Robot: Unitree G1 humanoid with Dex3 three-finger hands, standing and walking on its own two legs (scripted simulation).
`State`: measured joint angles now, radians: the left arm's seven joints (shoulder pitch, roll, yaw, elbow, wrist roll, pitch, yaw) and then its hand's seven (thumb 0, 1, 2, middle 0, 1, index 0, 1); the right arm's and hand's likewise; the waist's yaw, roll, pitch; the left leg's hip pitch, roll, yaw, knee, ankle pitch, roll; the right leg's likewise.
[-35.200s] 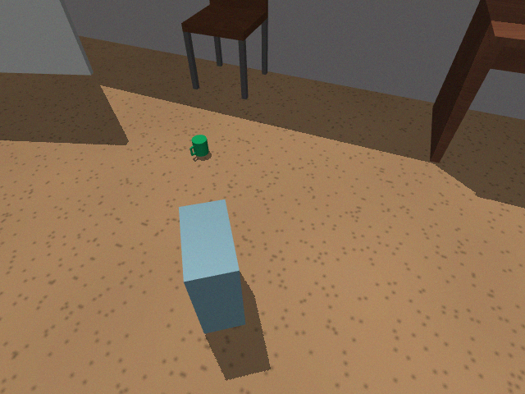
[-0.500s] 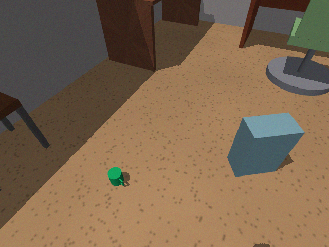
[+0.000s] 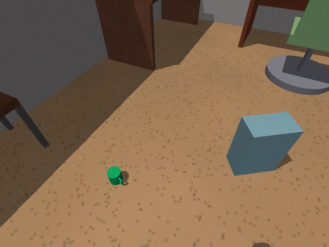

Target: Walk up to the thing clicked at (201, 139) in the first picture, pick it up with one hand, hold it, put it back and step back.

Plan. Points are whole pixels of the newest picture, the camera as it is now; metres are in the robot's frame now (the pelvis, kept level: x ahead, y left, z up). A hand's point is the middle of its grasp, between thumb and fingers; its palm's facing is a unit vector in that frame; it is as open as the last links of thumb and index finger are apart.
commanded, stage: walk up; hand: left
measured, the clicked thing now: (116, 177) +0.72 +0.32 -0.73
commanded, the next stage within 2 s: none
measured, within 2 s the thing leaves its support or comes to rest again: neither
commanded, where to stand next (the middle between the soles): +0.35 +0.02 m, yaw +0 degrees
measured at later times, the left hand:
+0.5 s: hand out of the picture +0.14 +0.33 -0.16, palm faces -0.07 -0.94 -0.34, open 7.4 cm
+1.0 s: hand (80, 192) +0.36 +0.29 -0.16, palm faces -0.04 -0.93 -0.37, open 7.4 cm
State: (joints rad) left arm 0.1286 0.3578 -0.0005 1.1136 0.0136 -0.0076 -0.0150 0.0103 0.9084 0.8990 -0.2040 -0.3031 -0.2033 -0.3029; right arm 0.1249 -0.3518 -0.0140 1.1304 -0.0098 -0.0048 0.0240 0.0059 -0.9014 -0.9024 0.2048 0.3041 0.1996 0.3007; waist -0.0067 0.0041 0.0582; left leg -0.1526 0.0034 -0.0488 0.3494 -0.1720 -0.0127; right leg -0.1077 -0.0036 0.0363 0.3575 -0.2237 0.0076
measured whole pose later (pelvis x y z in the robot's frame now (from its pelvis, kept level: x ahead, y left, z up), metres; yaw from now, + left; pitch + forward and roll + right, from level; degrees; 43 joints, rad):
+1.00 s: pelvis +0.26 +0.03 -0.03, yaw +0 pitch -3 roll -1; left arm 0.23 0.39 0.01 0.82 0.01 -0.03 -0.02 0.01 0.90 0.90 -0.21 -0.30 -0.21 -0.30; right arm 0.28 -0.40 -0.05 0.86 -0.01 -0.04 0.02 0.00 -0.90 -0.90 0.20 0.30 0.20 0.30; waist 0.01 0.02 0.12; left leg -0.36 0.04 0.01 0.64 -0.22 0.00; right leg -0.29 -0.03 -0.04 0.68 -0.33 0.00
